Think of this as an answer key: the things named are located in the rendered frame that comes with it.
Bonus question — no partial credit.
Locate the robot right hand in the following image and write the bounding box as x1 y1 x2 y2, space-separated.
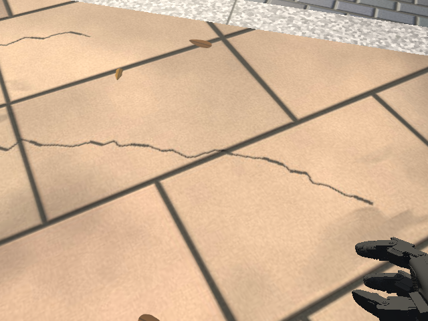
352 237 428 321

